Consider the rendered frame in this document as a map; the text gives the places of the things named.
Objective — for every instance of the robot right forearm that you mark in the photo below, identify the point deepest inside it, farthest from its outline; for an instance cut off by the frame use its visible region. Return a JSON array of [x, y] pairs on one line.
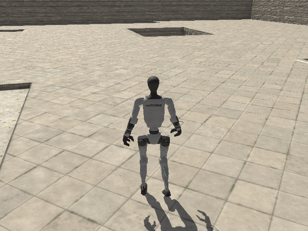
[[177, 125]]

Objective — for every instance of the robot left upper arm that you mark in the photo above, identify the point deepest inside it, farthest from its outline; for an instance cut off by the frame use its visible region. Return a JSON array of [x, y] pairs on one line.
[[135, 110]]

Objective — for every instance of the robot right upper arm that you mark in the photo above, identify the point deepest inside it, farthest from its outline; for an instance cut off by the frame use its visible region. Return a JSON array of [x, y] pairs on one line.
[[171, 109]]

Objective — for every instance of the robot left thigh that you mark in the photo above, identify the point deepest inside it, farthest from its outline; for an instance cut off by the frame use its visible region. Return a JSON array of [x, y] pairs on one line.
[[142, 144]]

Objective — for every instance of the robot right hand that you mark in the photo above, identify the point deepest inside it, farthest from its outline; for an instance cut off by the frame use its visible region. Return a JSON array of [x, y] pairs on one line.
[[178, 132]]

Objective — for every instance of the left robot foot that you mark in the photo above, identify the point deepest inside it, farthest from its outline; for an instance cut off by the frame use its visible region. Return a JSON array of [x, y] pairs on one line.
[[143, 190]]

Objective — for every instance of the robot left forearm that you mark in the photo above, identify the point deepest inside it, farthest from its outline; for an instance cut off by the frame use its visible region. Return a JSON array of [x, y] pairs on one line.
[[129, 128]]

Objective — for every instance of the robot left hand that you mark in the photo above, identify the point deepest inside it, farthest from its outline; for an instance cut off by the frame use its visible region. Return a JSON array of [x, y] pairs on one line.
[[125, 139]]

